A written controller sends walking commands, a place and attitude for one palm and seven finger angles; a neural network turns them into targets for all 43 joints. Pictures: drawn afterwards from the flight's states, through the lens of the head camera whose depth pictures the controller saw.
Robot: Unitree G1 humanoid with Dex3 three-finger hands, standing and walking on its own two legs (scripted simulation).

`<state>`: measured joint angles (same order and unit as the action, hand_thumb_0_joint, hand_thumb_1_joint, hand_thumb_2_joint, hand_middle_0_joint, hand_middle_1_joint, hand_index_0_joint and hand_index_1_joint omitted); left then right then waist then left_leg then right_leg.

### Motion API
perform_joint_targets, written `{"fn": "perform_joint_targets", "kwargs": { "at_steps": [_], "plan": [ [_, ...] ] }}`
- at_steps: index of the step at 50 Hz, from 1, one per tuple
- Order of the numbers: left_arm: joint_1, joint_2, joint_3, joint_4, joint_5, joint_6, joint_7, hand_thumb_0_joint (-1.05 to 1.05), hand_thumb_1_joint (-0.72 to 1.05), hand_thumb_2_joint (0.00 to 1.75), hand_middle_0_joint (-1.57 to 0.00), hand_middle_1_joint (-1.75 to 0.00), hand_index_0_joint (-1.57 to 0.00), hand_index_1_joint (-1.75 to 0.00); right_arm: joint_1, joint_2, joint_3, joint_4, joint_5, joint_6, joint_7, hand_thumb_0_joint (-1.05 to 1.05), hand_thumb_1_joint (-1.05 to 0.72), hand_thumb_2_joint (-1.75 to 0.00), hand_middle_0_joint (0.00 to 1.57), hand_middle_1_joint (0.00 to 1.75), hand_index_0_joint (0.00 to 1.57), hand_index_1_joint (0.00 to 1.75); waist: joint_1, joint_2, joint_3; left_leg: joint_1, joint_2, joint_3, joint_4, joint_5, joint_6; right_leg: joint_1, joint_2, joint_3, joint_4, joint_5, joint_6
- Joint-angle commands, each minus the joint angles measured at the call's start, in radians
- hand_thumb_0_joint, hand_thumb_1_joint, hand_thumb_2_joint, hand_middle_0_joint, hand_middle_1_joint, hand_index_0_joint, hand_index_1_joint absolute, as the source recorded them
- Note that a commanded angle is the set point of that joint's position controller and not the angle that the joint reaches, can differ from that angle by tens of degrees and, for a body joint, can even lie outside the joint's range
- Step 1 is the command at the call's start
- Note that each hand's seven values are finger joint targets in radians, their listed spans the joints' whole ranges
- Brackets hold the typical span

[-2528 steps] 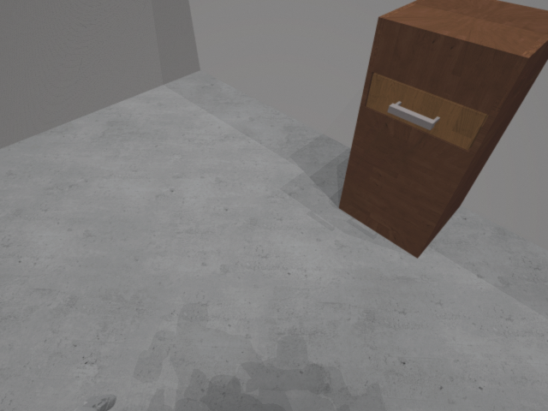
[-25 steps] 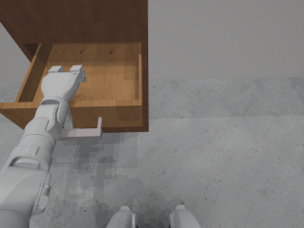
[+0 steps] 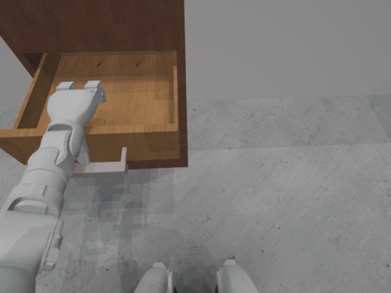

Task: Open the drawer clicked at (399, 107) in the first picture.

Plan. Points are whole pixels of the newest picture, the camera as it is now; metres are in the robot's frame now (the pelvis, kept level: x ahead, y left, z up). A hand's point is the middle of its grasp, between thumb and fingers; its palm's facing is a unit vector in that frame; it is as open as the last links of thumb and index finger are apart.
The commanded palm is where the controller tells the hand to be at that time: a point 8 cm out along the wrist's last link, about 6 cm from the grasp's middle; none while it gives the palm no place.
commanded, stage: re-aim the fingers above the handle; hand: left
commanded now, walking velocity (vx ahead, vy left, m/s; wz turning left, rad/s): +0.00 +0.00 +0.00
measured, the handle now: (92, 161) +0.40 +0.23 -0.03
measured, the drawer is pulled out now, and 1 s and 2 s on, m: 0.26 0.26 0.26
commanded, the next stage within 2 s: lower the fingers behind the handle in 1.00 s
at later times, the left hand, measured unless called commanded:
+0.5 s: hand (83, 121) +0.47 +0.24 +0.03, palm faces -0.03 -0.02 -1.00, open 14.5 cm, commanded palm +0.43 +0.23 +0.01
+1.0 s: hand (84, 122) +0.47 +0.24 +0.03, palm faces -0.05 -0.01 -1.00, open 14.4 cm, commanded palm +0.43 +0.23 +0.01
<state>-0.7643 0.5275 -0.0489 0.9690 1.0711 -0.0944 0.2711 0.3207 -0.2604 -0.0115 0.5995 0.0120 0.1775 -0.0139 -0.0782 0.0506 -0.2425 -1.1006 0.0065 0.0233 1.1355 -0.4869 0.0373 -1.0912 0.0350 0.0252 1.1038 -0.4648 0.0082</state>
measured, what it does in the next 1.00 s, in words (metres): stands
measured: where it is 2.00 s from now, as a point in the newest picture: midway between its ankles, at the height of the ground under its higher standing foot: outside the picture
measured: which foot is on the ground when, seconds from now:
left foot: down 0.00-1.00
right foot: down 0.00-1.00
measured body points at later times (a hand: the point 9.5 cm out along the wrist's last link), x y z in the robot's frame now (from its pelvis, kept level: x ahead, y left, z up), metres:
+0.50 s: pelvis +0.01 +0.01 +0.00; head +0.11 +0.01 +0.44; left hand +0.47 +0.24 +0.08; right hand +0.08 -0.26 -0.13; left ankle +0.02 +0.10 -0.65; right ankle +0.02 -0.13 -0.65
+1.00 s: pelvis +0.01 +0.00 +0.00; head +0.11 +0.00 +0.44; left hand +0.47 +0.24 +0.08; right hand +0.07 -0.26 -0.13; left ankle +0.02 +0.10 -0.65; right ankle +0.02 -0.13 -0.65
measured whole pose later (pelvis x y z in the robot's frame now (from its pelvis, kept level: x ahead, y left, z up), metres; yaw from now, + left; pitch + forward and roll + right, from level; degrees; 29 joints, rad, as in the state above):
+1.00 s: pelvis +0.01 +0.00 +0.00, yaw +0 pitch +26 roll -1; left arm -0.73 0.49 -0.06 0.94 1.08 -0.09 0.29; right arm 0.32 -0.26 -0.03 0.61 0.01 0.19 0.00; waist -0.06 0.05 -0.25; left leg -1.08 0.00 0.03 1.12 -0.50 0.04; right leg -1.07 0.03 0.03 1.09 -0.47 0.01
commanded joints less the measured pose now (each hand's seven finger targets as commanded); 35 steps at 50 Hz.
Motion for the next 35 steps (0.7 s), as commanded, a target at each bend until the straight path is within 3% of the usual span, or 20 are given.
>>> {"fn": "perform_joint_targets", "kwargs": {
  "at_steps": [1,7,8,12,13,16,17,28,29,32,35],
  "plan": [
    [0.051,0.015,-0.025,0.031,-0.008,-0.036,-0.01,0.0,-0.5,0.3,-0.3,-1.2,-0.3,-1.2,0.089,-0.155,-0.065,-0.08,-0.003,-0.025,-0.009,0.0,-0.9,-0.9,0.2,0.3,0.2,0.3,-0.024,-0.145,-0.197,0.209,-0.01,-0.008,-0.124,0.214,0.02,0.164,0.009,-0.036,-0.175,0.187,-0.064],
    [0.074,0.023,-0.001,0.022,0.002,-0.046,0.018,0.0,-0.5,0.3,-0.3,-1.2,-0.3,-1.2,0.097,-0.157,-0.074,-0.072,-0.008,-0.023,0.0,0.0,-0.9,-0.9,0.2,0.3,0.2,0.3,-0.011,-0.136,-0.204,0.219,-0.006,-0.015,-0.122,0.256,0.016,0.149,0.014,-0.04,-0.159,0.212,-0.07],
    [0.066,0.004,-0.02,0.023,0.003,-0.041,0.021,0.0,-0.5,0.3,-0.3,-1.2,-0.3,-1.2,0.101,-0.156,-0.072,-0.073,-0.006,-0.023,0.0,0.0,-0.9,-0.9,0.2,0.3,0.2,0.3,-0.02,-0.142,-0.21,0.224,-0.008,-0.012,-0.121,0.26,0.017,0.15,0.014,-0.041,-0.16,0.214,-0.066],
    [0.051,0.054,0.013,0.041,0.013,-0.026,0.036,0.0,-0.5,0.3,-0.3,-1.2,-0.3,-1.2,0.1,-0.165,-0.073,-0.068,-0.006,-0.021,-0.001,0.0,-0.9,-0.9,0.2,0.3,0.2,0.3,-0.017,-0.161,-0.202,0.211,-0.009,-0.017,-0.124,0.263,0.016,0.165,0.015,-0.039,-0.16,0.224,-0.069],
    [0.052,0.017,-0.015,0.041,0.018,-0.021,0.036,0.0,-0.5,0.3,-0.3,-1.2,-0.3,-1.2,0.099,-0.161,-0.072,-0.072,-0.004,-0.019,0.001,0.0,-0.9,-0.9,0.2,0.3,0.2,0.3,-0.02,-0.159,-0.209,0.226,-0.011,-0.015,-0.126,0.267,0.016,0.155,0.016,-0.042,-0.16,0.217,-0.066],
    [0.052,0.014,-0.018,0.039,0.018,-0.008,0.041,0.0,-0.5,0.3,-0.3,-1.2,-0.3,-1.2,0.092,-0.162,-0.073,-0.073,-0.002,-0.017,0.003,0.0,-0.9,-0.9,0.2,0.3,0.2,0.3,-0.017,-0.144,-0.212,0.238,-0.011,-0.012,-0.127,0.272,0.016,0.16,0.014,-0.043,-0.165,0.222,-0.067],
    [0.042,0.046,0.003,0.045,0.024,-0.008,0.04,0.0,-0.5,0.3,-0.3,-1.2,-0.3,-1.2,0.095,-0.165,-0.074,-0.071,-0.003,-0.016,0.002,0.0,-0.9,-0.9,0.2,0.3,0.2,0.3,-0.016,-0.145,-0.214,0.237,-0.009,-0.016,-0.129,0.278,0.015,0.163,0.015,-0.041,-0.162,0.228,-0.069],
    [0.038,-0.032,-0.054,0.036,0.021,0.002,0.022,0.0,-0.5,0.3,-0.3,-1.2,-0.3,-1.2,0.082,-0.154,-0.071,-0.084,-0.003,-0.01,0.005,0.0,-0.9,-0.9,0.2,0.3,0.2,0.3,-0.028,-0.123,-0.197,0.27,-0.008,-0.016,-0.138,0.275,0.013,0.144,0.015,-0.051,-0.169,0.213,-0.067],
    [0.033,-0.008,-0.038,0.04,0.021,0.002,0.023,0.0,-0.5,0.3,-0.3,-1.2,-0.3,-1.2,0.081,-0.158,-0.071,-0.083,-0.004,-0.009,0.002,0.0,-0.9,-0.9,0.2,0.3,0.2,0.3,-0.026,-0.142,-0.195,0.26,-0.008,-0.021,-0.135,0.271,0.013,0.149,0.016,-0.051,-0.165,0.214,-0.068],
    [0.035,-0.021,-0.041,0.035,0.011,-0.001,0.02,0.0,-0.5,0.3,-0.3,-1.2,-0.3,-1.2,0.084,-0.155,-0.073,-0.082,-0.008,-0.012,0.002,0.0,-0.9,-0.9,0.2,0.3,0.2,0.3,-0.024,-0.113,-0.192,0.264,-0.006,-0.02,-0.137,0.277,0.013,0.139,0.015,-0.052,-0.164,0.216,-0.07],
    [0.04,-0.03,-0.047,0.032,0.013,-0.002,0.02,0.0,-0.5,0.3,-0.3,-1.2,-0.3,-1.2,0.087,-0.154,-0.073,-0.08,-0.008,-0.01,0.002,0.0,-0.9,-0.9,0.2,0.3,0.2,0.3,-0.028,-0.131,-0.205,0.271,-0.004,-0.021,-0.13,0.286,0.013,0.137,0.016,-0.052,-0.159,0.221,-0.068]
  ]
}}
